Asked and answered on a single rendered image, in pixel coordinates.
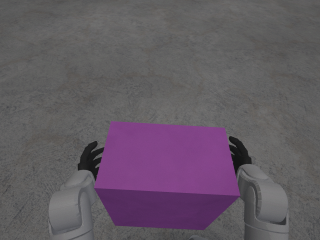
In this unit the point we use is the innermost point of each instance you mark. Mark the robot left hand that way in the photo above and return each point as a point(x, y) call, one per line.
point(87, 161)

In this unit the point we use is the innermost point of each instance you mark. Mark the left robot forearm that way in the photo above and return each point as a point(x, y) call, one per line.
point(69, 211)

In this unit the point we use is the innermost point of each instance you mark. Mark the robot right hand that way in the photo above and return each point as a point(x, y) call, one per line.
point(241, 156)

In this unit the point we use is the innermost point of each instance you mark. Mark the right robot forearm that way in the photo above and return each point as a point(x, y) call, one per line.
point(266, 209)

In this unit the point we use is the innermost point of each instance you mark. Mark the carton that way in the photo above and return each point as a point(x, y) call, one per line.
point(166, 176)

